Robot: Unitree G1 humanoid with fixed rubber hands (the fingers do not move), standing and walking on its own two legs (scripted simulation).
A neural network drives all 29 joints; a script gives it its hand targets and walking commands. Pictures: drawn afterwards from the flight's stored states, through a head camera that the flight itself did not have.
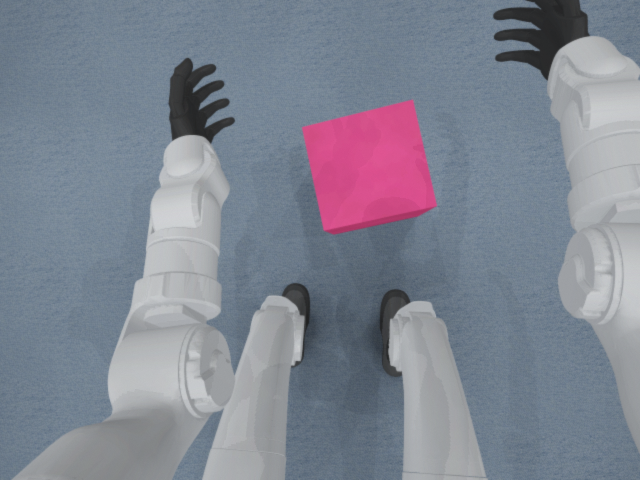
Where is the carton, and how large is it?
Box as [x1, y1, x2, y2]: [302, 100, 436, 234]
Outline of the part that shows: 412,100 302,127 324,230 333,234 417,216 436,205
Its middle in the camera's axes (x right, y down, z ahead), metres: +0.11 -0.13 +0.84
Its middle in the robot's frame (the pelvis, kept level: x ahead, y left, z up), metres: +0.49 -0.02 -0.51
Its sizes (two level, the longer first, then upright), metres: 0.210 0.200 0.250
